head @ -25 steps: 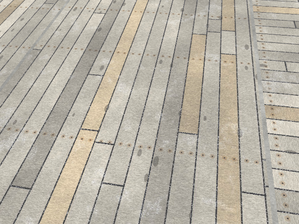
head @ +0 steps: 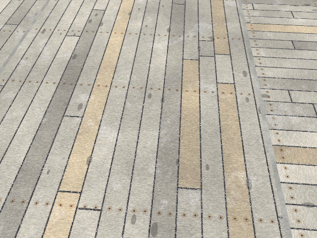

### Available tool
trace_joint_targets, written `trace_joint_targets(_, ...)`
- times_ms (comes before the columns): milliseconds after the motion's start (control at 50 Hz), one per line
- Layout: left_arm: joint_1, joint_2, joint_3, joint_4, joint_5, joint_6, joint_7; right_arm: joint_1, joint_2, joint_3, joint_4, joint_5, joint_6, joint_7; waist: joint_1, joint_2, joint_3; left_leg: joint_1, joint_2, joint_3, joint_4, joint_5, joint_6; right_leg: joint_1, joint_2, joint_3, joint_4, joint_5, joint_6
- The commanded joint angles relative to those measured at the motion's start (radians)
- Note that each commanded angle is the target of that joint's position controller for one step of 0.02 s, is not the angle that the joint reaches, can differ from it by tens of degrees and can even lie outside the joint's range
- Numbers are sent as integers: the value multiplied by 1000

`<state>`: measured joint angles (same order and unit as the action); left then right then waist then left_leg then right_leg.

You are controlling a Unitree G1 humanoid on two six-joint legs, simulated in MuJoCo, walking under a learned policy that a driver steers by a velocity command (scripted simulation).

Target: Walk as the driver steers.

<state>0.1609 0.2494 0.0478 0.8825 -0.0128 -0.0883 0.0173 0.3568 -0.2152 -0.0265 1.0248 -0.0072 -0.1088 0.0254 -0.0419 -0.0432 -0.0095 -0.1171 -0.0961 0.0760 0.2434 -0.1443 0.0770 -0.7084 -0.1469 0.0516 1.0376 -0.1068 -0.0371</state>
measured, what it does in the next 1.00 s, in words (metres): walks ahead, turning right: right foot, then left foot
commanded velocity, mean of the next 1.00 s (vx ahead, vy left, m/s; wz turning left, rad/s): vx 0.50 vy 0.00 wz -0.48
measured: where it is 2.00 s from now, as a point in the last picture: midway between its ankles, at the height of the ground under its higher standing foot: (237, 147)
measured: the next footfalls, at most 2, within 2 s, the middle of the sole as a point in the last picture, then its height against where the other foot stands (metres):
right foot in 0.30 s outside the picture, level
left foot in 0.80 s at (173, 207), level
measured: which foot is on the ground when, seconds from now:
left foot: down 0.00-0.28, up 0.30-0.78, down 0.80-1.00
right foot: up 0.00-0.28, down 0.30-0.80, up 0.82-1.00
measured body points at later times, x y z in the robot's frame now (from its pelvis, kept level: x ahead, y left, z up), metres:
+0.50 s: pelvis +0.28 -0.10 +0.00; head +0.31 -0.12 +0.44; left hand +0.42 +0.14 -0.12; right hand +0.36 -0.39 -0.12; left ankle +0.34 +0.07 -0.66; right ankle +0.29 -0.16 -0.75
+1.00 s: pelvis +0.56 -0.13 +0.00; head +0.58 -0.14 +0.45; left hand +0.81 +0.04 -0.11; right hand +0.50 -0.42 -0.11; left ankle +0.62 -0.05 -0.75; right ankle +0.48 -0.26 -0.66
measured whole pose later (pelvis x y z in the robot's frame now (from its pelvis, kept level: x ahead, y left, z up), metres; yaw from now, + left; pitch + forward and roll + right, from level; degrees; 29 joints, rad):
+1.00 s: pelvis +0.56 -0.13 +0.00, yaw -31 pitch +2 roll +1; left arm 0.26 0.30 0.07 0.70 -0.02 -0.04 0.01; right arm 0.26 -0.26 -0.06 0.80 -0.01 -0.11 0.01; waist -0.03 -0.05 0.00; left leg -0.22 -0.03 0.07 0.37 -0.17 0.03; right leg -0.58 -0.05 0.07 1.15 -0.32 -0.02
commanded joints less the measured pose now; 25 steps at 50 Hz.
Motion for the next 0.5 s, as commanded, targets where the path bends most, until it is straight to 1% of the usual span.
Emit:
trace_joint_targets(20,4,32,6,-40,0,-1,-7,-36,-151,-26,-62,2,-12,-21,30,67,57,-42,297,-158,-152,162,147,-27,-14,7,-159,159,9)
trace_joint_targets(60,-66,24,1,-61,-4,-3,-16,-4,-160,-26,-52,5,-10,-26,4,74,63,-6,292,-111,-155,167,123,-9,11,-14,-266,223,2)
trace_joint_targets(100,-125,21,-3,-82,-9,-3,-27,29,-164,-27,-38,7,-7,-29,-20,77,80,55,305,-78,-152,161,113,-18,31,-24,-333,232,-4)
trace_joint_targets(160,-199,17,-8,-126,-13,-4,-48,64,-166,-30,-20,9,8,-31,-43,75,107,176,344,-45,-112,182,101,-66,46,-31,-397,177,-23)
trace_joint_targets(200,-221,22,-8,-154,-13,-6,-66,60,-175,-34,-21,11,21,-34,-38,81,109,237,367,-25,-60,253,85,-68,59,-54,-421,94,-44)
trace_joint_targets(220,-213,29,-6,-164,-13,-7,-74,42,-187,-37,-28,13,27,-36,-23,92,99,249,370,-7,-16,359,74,-31,75,-79,-430,40,-59)
trace_joint_targets(240,-184,45,2,-169,-11,-7,-79,20,-202,-41,-39,13,33,-39,1,113,69,249,367,15,53,545,62,45,107,-116,-432,-12,-76)
trace_joint_targets(260,-110,72,17,-159,-9,-6,-81,3,-215,-44,-51,11,41,-43,45,134,12,238,357,41,171,740,47,166,152,-155,-430,-45,-96)
trace_joint_targets(280,50,115,46,-120,-13,-5,-80,-16,-213,-42,-65,8,50,-48,127,126,-74,183,321,78,376,835,20,376,203,-174,-477,-11,-125)
trace_joint_targets(300,235,212,84,-82,-10,0,-65,-17,-201,-33,-97,0,46,-53,198,45,-179,-57,276,94,682,628,-23,697,103,22,-503,4,-188)
trace_joint_targets(320,285,316,104,-79,-10,2,-59,88,-47,18,-137,-21,10,-28,113,-226,-312,-531,62,36,1072,-224,-89,1090,-167,595,-593,-157,-383)
trace_joint_targets(340,317,226,79,-84,-3,0,-53,18,-132,-1,-138,13,-39,-14,159,-147,-392,-658,55,-170,1199,-384,-61,1155,-203,783,-731,-187,-383)
trace_joint_targets(360,267,176,66,-90,4,-2,-48,-86,-190,-18,-181,46,-64,-8,161,-116,-246,-739,112,-184,1196,-308,-31,1064,-162,621,-730,-98,-319)
trace_joint_targets(380,181,148,56,-115,1,-4,-47,-134,-184,-15,-199,40,-72,-13,123,-1,-168,-702,159,-176,1119,-221,-22,904,-121,483,-736,8,-285)
trace_joint_targets(400,110,122,47,-140,8,-3,-50,-147,-179,-23,-200,19,-67,-22,79,71,-107,-636,188,-165,1042,-175,-29,744,-91,398,-761,115,-271)
trace_joint_targets(420,76,111,41,-156,17,-5,-50,-123,-181,-30,-208,12,-53,-26,38,49,-94,-555,212,-175,990,-164,-39,650,-67,348,-778,205,-271)
trace_joint_targets(440,58,108,40,-162,14,-4,-49,-107,-170,-33,-214,7,-36,-26,16,40,-78,-520,220,-175,938,-161,-54,590,-46,323,-802,203,-270)
trace_joint_targets(460,62,110,41,-163,7,-6,-46,-106,-156,-34,-219,2,-22,-28,7,39,-61,-504,220,-162,890,-151,-68,543,-27,286,-816,224,-268)
trace_joint_targets(480,75,110,40,-160,2,-6,-40,-120,-141,-35,-225,-6,-8,-33,6,50,-46,-511,212,-145,861,-104,-79,516,2,240,-828,238,-253)
trace_joint_targets(500,94,155,52,-160,2,-7,-32,-144,-130,-31,-245,-10,-2,-36,5,1,-28,-517,205,-138,790,-71,-101,479,-12,234,-837,280,-274)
